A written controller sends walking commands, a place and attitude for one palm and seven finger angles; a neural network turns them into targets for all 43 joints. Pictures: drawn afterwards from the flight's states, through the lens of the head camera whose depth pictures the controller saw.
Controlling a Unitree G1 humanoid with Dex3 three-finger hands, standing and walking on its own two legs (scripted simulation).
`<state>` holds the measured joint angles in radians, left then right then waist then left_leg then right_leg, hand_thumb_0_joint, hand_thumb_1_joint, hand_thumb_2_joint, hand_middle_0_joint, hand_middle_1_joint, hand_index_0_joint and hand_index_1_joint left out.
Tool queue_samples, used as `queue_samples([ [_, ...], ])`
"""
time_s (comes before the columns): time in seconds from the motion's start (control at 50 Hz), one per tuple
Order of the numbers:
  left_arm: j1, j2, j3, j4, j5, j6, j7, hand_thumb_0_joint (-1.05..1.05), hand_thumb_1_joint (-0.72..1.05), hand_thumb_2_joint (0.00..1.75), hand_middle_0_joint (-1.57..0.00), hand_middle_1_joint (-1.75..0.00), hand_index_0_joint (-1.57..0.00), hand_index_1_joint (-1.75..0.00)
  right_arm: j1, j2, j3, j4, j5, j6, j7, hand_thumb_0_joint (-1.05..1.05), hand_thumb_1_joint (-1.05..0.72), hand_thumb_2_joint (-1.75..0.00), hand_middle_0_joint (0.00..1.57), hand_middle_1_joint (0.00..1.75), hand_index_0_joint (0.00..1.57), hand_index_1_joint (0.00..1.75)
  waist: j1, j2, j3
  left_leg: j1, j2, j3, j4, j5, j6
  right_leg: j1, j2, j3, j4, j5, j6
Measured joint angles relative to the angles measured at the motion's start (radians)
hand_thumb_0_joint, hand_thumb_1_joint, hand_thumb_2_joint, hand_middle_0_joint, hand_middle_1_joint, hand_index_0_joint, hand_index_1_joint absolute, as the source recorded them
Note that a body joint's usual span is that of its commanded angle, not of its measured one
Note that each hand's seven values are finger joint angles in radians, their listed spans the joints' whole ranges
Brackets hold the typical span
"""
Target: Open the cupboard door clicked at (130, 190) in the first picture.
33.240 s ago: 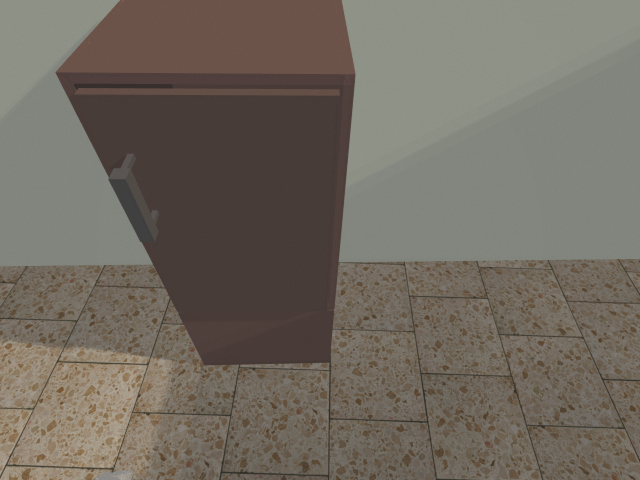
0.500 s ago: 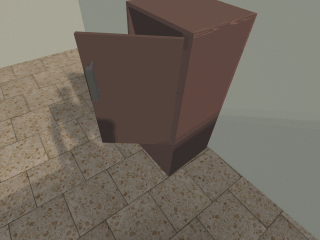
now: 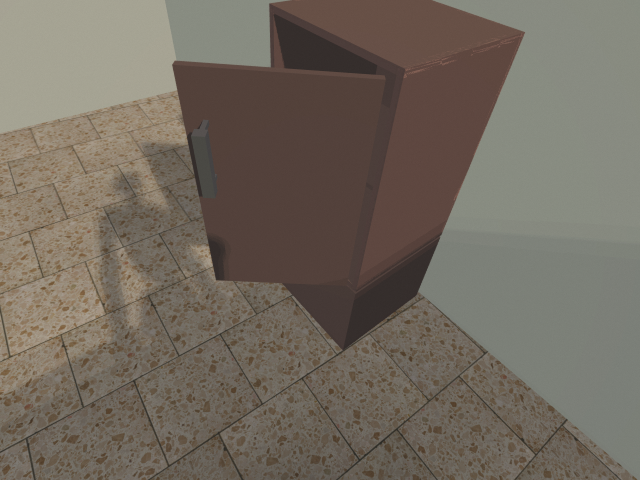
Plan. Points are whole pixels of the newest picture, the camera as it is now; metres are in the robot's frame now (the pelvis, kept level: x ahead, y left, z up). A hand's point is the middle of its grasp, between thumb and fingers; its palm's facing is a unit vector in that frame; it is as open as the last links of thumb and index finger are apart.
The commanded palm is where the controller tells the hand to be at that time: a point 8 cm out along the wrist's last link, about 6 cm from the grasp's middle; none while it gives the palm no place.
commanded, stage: come to a stop and stand still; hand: left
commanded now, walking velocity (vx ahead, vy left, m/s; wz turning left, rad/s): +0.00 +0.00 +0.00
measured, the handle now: (207, 159) +0.67 +0.26 +0.03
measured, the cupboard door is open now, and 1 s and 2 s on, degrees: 50 50 50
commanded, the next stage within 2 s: look again from close up in 0.28 s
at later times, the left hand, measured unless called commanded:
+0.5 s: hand out of the picture -0.09 +0.16 -0.18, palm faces +0.08 -0.99 -0.14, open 7.4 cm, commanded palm none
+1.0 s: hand out of the picture -0.07 +0.24 -0.17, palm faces -0.02 -0.98 -0.20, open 7.3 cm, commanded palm none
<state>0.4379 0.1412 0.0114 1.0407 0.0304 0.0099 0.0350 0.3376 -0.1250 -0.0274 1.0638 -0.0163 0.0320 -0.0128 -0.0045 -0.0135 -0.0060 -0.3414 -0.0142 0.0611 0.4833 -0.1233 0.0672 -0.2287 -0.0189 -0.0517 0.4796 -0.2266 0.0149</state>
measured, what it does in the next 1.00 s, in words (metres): walks backwards: left foot, then right foot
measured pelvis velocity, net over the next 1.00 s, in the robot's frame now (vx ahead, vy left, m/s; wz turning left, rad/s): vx -0.09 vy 0.06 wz -0.09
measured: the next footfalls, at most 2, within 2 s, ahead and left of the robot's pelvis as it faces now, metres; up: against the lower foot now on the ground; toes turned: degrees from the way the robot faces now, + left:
left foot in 0.70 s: +0.05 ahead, +0.09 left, +0.00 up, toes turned +0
right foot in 1.00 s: -0.12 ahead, -0.05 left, +0.00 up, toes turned -8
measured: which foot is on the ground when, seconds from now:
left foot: down 0.00-0.60, up 0.62-0.68, down 0.70-1.00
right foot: down 0.00-0.70, up 0.72-0.98, down 1.00-1.00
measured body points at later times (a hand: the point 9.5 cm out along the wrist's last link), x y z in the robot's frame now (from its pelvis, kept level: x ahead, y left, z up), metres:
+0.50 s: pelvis -0.03 +0.01 +0.00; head -0.05 +0.03 +0.45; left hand -0.09 +0.22 -0.16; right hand -0.02 -0.21 -0.15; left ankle +0.09 +0.07 -0.73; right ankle +0.02 -0.14 -0.73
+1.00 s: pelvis -0.09 +0.06 +0.01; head -0.11 +0.07 +0.45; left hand -0.07 +0.29 -0.15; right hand -0.13 -0.16 -0.15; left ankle +0.01 +0.10 -0.73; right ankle -0.16 -0.04 -0.74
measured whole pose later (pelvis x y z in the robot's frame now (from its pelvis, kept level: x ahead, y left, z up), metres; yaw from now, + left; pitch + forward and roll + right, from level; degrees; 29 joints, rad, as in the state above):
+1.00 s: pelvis -0.09 +0.06 +0.01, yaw -5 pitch -1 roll +0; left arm 0.35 0.16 0.04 1.02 0.02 0.03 0.04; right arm 0.34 -0.12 -0.04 1.08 -0.02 0.03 -0.03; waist -0.02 -0.02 -0.05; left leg -0.30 -0.08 0.11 0.32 -0.06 0.04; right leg -0.06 0.01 -0.05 0.37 -0.34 -0.06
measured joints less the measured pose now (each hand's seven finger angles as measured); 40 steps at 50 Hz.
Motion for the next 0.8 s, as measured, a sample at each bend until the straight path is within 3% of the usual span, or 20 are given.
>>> queue_samples([
  [0.24,0.033,-0.031,0.0,0.028,0.003,-0.008,0.003,0.0,0.91,0.9,-0.2,-0.3,-0.2,-0.3,-0.032,-0.013,-0.012,0.01,0.002,0.0,-0.005,0.01,-0.92,-0.9,0.21,0.29,0.2,0.3,0.012,0.015,-0.007,0.01,-0.018,0.008,-0.031,0.007,0.005,-0.003,-0.008,0.024,-0.006,0.012,0.008],
  [0.54,0.011,-0.03,0.014,0.023,0.004,0.002,-0.003,0.0,0.91,0.9,-0.2,-0.3,-0.2,-0.3,-0.032,-0.006,-0.017,0.012,-0.001,0.011,-0.005,0.0,-0.91,-0.9,0.2,0.29,0.2,0.3,0.01,0.018,-0.003,-0.015,-0.025,0.006,-0.027,-0.055,-0.01,-0.035,-0.002,0.044,0.011,-0.052,-0.007],
  [0.6,0.007,-0.031,0.022,0.017,0.004,0.012,-0.003,0.0,0.91,0.9,-0.2,-0.3,-0.2,-0.3,-0.032,-0.004,-0.024,0.005,-0.002,0.024,-0.004,0.0,-0.91,-0.9,0.2,0.29,0.2,0.3,0.007,0.023,-0.001,-0.057,-0.026,-0.004,0.041,-0.145,-0.036,-0.047,-0.003,0.038,0.012,-0.052,-0.007],
  [0.66,-0.014,-0.024,0.038,0.03,0.004,0.039,0.004,0.0,0.91,0.9,-0.2,-0.3,-0.2,-0.3,-0.015,0.001,-0.04,-0.006,0.001,0.022,-0.003,0.0,-0.91,-0.9,0.2,0.29,0.2,0.3,-0.005,0.009,-0.001,-0.1,-0.02,-0.012,0.285,-0.21,-0.054,-0.059,-0.017,0.022,0.02,0.026,0.007],
  [0.7,-0.038,-0.012,0.045,0.037,0.003,0.051,0.005,0.0,0.9,0.9,-0.2,-0.3,-0.2,-0.3,0.019,-0.004,-0.039,-0.024,0.004,-0.001,-0.002,0.0,-0.91,-0.9,0.2,0.29,0.2,0.3,-0.012,0.007,-0.01,-0.029,0.004,-0.034,0.233,-0.263,-0.054,-0.106,-0.017,0.016,0.09,0.011,0.013],
  [0.74,-0.089,0.007,0.053,0.026,-0.008,0.056,0.002,0.0,0.9,0.9,-0.2,-0.3,-0.2,-0.3,0.036,-0.001,-0.033,-0.026,-0.004,-0.016,-0.014,0.0,-0.91,-0.9,0.2,0.29,0.2,0.3,-0.03,-0.01,0.004,-0.047,-0.006,-0.024,0.216,-0.161,-0.014,-0.174,-0.02,0.04,0.223,-0.092,0.004],
  [0.8,-0.149,0.028,0.062,-0.005,-0.003,0.046,-0.001,0.0,0.91,0.9,-0.2,-0.3,-0.2,-0.3,0.042,0.006,-0.019,0.011,-0.012,0.002,-0.02,0.0,-0.91,-0.9,0.2,0.29,0.2,0.3,-0.023,-0.023,0.003,-0.05,-0.024,0.001,0.175,-0.101,0.037,-0.235,0.003,0.08,0.484,-0.136,-0.011],
])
